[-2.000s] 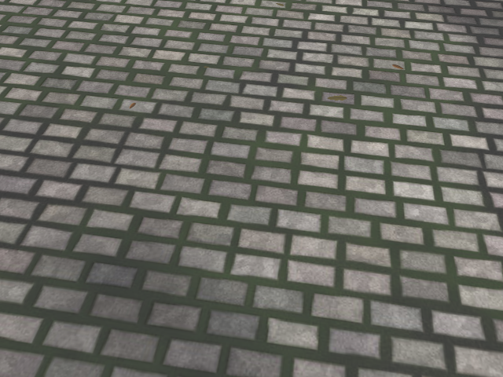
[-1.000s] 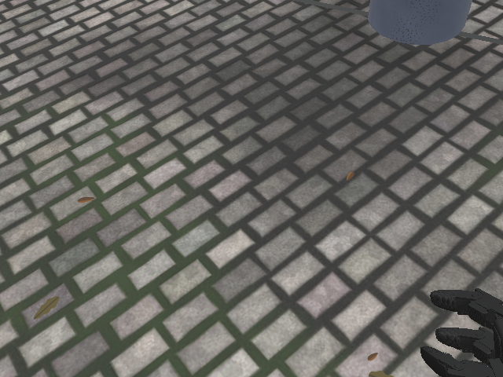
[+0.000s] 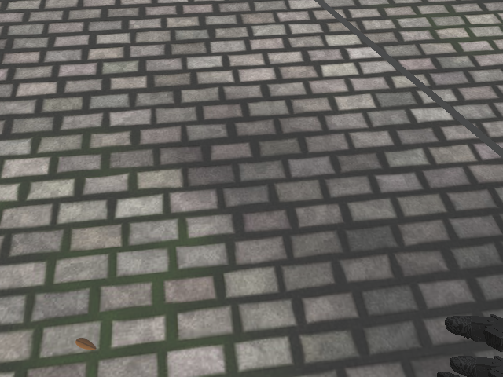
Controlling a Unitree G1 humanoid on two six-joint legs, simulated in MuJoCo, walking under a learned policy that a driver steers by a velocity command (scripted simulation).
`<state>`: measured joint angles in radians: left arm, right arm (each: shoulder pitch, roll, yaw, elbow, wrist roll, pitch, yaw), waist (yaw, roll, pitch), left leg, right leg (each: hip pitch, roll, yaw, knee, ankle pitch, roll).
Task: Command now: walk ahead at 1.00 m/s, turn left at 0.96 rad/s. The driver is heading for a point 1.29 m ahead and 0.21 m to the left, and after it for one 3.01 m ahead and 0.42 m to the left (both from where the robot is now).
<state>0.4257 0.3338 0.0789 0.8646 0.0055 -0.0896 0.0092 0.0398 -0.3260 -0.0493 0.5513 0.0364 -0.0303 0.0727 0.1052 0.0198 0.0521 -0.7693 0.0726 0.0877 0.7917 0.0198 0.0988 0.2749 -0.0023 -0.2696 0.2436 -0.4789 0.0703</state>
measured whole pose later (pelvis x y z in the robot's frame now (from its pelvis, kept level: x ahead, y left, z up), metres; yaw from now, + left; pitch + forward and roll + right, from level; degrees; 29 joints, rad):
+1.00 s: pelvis +0.85 +0.19 +0.00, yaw +30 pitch +2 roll +0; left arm 0.55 0.25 0.01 0.92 0.01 -0.06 0.01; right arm -0.06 -0.24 -0.01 0.57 0.03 -0.09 0.06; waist 0.07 -0.02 0.03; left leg -0.60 -0.02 0.06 0.56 0.01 0.10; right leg 0.26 -0.04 -0.02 0.36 -0.50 0.00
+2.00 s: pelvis +1.46 +0.50 +0.03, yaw -16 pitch +1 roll +0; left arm 0.14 0.34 0.07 0.60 -0.01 0.05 0.04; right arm 0.14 -0.28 -0.04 0.67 -0.03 -0.03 -0.01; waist -0.01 -0.01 0.04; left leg -0.39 -0.05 -0.10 0.50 -0.12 0.00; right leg -0.47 0.17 0.20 1.12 -0.52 0.04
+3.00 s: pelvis +1.50 +0.47 +0.03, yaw -18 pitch -1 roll +0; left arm 0.27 0.22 0.02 0.91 0.01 -0.02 0.02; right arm 0.16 -0.23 -0.04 0.96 0.00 0.02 -0.04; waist -0.01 0.01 0.03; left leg -0.26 -0.01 -0.08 0.50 -0.22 -0.03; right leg -0.12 0.04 0.05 0.49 -0.34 -0.02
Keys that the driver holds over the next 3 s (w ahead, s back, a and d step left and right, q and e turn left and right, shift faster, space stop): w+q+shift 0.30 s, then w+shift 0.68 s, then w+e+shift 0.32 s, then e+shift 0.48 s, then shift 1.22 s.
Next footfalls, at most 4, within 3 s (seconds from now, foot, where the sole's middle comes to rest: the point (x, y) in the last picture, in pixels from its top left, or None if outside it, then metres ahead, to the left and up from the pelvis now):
0.06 left None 0.26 0.06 -0.74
0.48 right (301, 295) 0.69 -0.06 -0.74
0.98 left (169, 195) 0.99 0.38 -0.74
1.46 right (192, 98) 1.46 0.39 -0.74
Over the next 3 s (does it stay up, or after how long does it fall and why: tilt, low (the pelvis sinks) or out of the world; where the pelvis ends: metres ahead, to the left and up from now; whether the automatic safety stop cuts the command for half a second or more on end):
stays up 1.50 0.47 0.03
